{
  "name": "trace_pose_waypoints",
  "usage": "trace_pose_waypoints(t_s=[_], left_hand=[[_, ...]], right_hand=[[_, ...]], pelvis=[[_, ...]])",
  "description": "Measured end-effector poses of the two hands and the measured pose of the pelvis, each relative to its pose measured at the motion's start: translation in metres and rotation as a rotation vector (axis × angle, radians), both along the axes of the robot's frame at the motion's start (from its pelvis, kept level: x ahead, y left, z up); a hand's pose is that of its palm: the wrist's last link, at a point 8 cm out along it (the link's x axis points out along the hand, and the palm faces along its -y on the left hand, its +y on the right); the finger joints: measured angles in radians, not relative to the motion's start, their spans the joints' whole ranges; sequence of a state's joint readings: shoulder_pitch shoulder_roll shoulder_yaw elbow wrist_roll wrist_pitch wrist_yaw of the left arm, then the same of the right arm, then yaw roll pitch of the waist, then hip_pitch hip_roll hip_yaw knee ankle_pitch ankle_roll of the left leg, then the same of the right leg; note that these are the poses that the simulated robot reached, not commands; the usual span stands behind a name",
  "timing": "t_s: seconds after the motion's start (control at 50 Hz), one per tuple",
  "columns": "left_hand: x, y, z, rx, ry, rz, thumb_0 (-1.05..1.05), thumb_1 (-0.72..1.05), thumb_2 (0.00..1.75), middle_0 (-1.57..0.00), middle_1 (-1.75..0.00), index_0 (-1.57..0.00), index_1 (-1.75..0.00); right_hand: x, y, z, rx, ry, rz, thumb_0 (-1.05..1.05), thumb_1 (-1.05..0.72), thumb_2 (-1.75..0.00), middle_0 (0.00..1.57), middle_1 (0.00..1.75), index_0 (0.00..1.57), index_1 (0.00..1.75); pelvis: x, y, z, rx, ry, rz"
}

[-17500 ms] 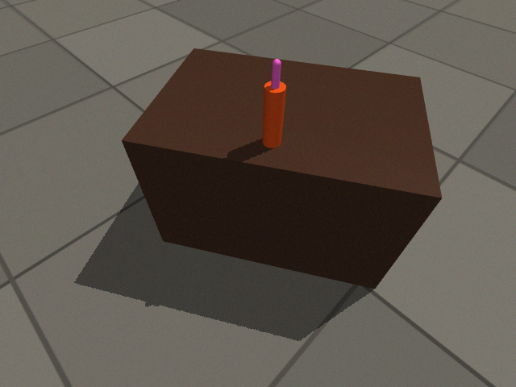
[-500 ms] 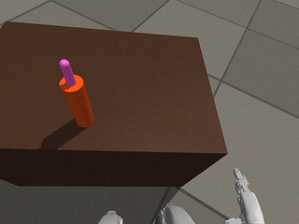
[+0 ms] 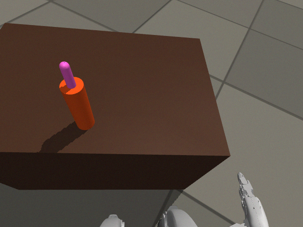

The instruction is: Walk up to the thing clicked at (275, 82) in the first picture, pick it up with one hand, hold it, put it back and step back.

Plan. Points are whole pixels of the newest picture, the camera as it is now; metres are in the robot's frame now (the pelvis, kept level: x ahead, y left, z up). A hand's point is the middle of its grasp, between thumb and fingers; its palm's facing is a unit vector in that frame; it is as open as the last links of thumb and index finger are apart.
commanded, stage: go down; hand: left
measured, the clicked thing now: (76, 99) +0.45 +0.19 +0.02
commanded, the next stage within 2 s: approach in 1.56 s
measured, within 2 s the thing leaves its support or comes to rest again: neither
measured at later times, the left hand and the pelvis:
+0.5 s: hand out of the picture +0.37 +0.38 +0.09, palm faces +0.17 -0.98 +0.02, open 17.7 cm; pelvis +0.00 +0.00 +0.00, yaw +0 degrees
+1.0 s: hand out of the picture +0.35 +0.38 +0.08, palm faces +0.21 -0.98 +0.03, open 17.7 cm; pelvis -0.01 +0.00 +0.00, yaw +1 degrees
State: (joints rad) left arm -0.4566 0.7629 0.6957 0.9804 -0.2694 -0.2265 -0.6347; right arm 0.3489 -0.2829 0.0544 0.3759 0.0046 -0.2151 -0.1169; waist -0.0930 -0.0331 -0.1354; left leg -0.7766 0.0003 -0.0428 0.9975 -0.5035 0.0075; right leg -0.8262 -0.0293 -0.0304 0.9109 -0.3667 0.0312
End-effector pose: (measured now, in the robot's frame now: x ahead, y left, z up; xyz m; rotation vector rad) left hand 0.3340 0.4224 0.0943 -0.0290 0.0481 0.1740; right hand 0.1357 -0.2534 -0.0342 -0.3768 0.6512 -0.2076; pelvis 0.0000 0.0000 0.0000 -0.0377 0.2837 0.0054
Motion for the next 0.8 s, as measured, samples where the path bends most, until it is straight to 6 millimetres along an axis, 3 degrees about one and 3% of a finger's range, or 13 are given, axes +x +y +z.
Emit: trace_pose_waypoints(t_s=[0.24,0.5,0.68,0.8], left_hand=[[-0.007,0.003,-0.008,-0.007,0.003,0.003,-0.01,-0.61,0.02,-0.04,-0.08,-0.06,-0.06],[0.005,0.003,-0.004,0.002,-0.005,0.000,-0.01,-0.61,0.02,-0.04,-0.08,-0.06,-0.06],[0.001,-0.002,0.006,0.007,-0.001,-0.013,-0.01,-0.61,0.01,-0.04,-0.08,-0.06,-0.06],[-0.005,-0.004,0.000,-0.004,0.020,-0.012,-0.01,-0.61,0.01,-0.04,-0.09,-0.06,-0.06]], right_hand=[[0.011,0.001,0.000,-0.010,-0.008,0.025,-0.01,0.48,-0.06,0.06,0.05,0.06,0.05],[0.000,-0.006,0.002,-0.029,0.002,0.002,-0.01,0.48,-0.06,0.06,0.05,0.06,0.05],[0.002,0.005,0.000,0.010,-0.007,0.002,-0.01,0.48,-0.06,0.06,0.05,0.06,0.05],[0.006,0.004,0.002,0.015,-0.030,0.007,-0.01,0.48,-0.06,0.06,0.05,0.06,0.05]], pelvis=[[0.000,0.000,-0.001,-0.001,0.005,0.008],[-0.003,0.000,-0.003,-0.003,0.010,0.003],[0.001,0.002,0.001,-0.002,-0.006,-0.001],[0.000,0.002,0.002,0.002,-0.012,0.000]])
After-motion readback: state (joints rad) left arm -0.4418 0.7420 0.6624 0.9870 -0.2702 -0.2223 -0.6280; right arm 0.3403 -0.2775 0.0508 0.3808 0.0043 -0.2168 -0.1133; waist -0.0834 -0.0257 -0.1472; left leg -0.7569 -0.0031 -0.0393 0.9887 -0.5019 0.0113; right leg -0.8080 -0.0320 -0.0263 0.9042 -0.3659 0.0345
